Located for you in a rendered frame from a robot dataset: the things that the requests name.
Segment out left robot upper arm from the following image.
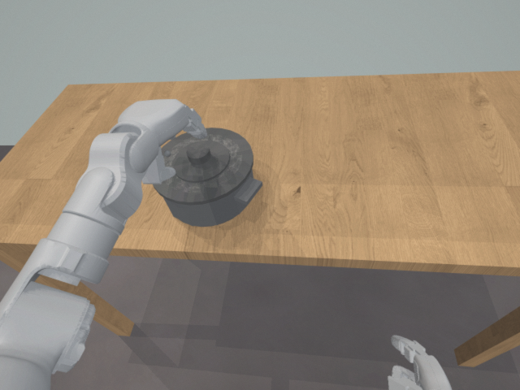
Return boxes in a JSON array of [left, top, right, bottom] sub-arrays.
[[0, 281, 96, 390]]

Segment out robot left forearm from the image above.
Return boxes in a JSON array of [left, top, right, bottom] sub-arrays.
[[0, 120, 159, 327]]

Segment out lid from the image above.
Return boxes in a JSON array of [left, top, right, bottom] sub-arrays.
[[153, 128, 254, 206]]

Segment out right robot hand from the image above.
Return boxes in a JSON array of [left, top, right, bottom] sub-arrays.
[[388, 335, 452, 390]]

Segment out table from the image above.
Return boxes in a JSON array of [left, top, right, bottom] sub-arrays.
[[0, 71, 520, 367]]

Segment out left robot hand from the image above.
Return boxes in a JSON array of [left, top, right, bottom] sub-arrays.
[[118, 99, 207, 184]]

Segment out knob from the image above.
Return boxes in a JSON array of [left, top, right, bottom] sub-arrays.
[[186, 143, 211, 165]]

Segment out pot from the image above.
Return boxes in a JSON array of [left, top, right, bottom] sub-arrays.
[[164, 170, 262, 227]]

